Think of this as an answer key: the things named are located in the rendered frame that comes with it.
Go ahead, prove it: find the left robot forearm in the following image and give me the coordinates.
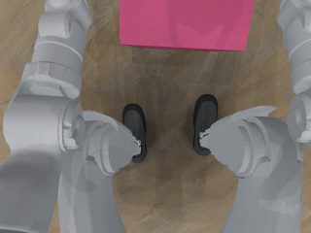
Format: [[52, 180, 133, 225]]
[[3, 0, 92, 144]]

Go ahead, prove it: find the robot right thigh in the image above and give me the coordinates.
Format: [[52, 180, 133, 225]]
[[220, 116, 303, 233]]

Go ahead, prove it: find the robot right upper arm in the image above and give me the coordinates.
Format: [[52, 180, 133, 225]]
[[287, 88, 311, 153]]

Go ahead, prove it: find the carton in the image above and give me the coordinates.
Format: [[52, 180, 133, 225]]
[[120, 0, 255, 51]]

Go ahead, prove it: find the right robot forearm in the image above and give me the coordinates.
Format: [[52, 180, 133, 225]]
[[276, 0, 311, 94]]

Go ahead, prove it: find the robot left upper arm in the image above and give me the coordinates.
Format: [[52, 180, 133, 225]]
[[0, 94, 86, 233]]

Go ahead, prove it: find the robot right shin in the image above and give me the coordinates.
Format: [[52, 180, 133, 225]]
[[199, 105, 304, 165]]

